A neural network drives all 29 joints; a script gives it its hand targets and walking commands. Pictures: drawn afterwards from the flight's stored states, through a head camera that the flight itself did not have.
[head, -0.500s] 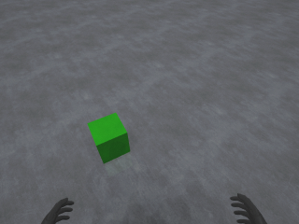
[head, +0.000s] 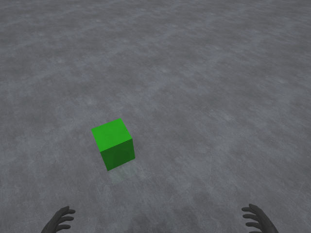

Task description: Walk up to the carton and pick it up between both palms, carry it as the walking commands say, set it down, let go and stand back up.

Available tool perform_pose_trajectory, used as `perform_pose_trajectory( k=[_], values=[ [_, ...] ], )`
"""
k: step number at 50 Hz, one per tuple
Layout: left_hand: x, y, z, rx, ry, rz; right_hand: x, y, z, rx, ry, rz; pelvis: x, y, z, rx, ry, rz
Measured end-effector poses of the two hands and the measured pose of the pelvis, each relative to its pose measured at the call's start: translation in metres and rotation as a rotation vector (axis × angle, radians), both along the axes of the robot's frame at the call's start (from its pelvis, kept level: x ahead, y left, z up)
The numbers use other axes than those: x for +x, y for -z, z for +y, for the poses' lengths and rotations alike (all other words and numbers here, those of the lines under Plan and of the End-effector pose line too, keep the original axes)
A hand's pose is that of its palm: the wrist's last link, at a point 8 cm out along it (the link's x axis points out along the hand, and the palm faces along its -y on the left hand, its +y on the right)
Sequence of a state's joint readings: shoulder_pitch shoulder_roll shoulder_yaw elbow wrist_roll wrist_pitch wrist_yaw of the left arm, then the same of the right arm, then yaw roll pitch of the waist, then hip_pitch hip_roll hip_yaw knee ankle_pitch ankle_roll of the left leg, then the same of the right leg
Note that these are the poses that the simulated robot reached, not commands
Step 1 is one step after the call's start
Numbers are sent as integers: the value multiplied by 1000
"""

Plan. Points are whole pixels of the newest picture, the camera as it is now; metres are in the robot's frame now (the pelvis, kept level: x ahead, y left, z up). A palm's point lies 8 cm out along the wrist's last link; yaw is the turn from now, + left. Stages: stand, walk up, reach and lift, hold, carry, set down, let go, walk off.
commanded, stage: stand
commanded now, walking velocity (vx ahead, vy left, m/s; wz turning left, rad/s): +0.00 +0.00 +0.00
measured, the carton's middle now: (114, 144) +0.80 +0.29 -0.63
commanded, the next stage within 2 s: walk up in 1.00 s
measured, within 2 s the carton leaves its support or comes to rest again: neither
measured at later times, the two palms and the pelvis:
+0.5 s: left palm out of the picture +0.14 +0.28 -0.07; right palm out of the picture +0.14 -0.27 -0.08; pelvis -0.01 +0.00 +0.00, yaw +0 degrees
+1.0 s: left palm out of the picture +0.13 +0.29 -0.08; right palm out of the picture +0.14 -0.27 -0.08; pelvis -0.01 +0.00 +0.00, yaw +0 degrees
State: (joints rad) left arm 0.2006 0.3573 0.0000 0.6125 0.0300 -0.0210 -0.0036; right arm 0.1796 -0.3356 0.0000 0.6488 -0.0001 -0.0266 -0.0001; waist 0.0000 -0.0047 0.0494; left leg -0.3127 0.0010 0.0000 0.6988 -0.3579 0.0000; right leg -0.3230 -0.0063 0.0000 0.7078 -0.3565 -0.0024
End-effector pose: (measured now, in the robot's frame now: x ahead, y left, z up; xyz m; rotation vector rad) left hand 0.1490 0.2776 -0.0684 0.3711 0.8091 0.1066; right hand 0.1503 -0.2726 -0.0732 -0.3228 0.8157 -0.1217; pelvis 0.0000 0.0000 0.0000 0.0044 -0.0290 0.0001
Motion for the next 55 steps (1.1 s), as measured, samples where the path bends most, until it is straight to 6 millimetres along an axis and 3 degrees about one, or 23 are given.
perform_pose_trajectory(
  k=[19, 55],
  values=[
    [-8, 1, 5, 8, -2, 10, -13, 4, -2, -2, 9, 26, -5, 0, 1, -1, 0, -7],
    [-18, 7, 12, 2, -10, 49, -16, 4, -1, -13, 23, 44, -8, -2, 5, -15, 6, -10]
  ],
)
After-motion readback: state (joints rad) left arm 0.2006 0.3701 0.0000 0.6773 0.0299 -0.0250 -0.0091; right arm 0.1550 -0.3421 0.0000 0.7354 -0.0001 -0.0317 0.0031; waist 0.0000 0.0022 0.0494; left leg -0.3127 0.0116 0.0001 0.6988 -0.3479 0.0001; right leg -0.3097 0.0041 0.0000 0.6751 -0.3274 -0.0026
